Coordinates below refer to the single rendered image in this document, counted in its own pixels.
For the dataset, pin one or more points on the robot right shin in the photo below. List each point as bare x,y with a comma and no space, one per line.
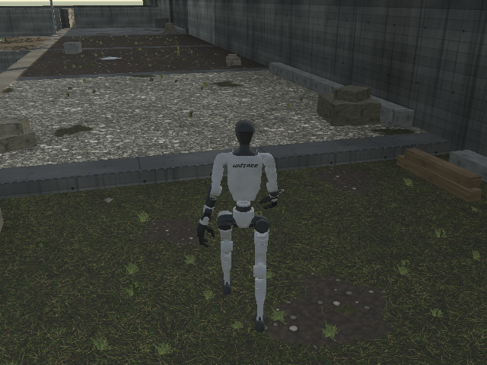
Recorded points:
260,293

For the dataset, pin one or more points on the robot right forearm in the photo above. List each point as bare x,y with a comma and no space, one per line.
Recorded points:
274,196

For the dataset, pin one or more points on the right robot hand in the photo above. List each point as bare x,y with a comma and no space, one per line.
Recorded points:
267,199

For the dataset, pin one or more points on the left robot upper arm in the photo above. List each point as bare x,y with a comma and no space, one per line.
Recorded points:
217,173

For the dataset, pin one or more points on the humanoid robot torso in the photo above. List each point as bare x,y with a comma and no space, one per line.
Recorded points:
244,178

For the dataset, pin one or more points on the right robot upper arm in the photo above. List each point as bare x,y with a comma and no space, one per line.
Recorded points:
270,169

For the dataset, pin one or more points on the robot left forearm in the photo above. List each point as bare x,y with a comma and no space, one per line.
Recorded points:
210,201

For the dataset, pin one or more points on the left robot hand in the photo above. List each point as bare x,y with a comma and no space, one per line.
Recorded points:
200,233

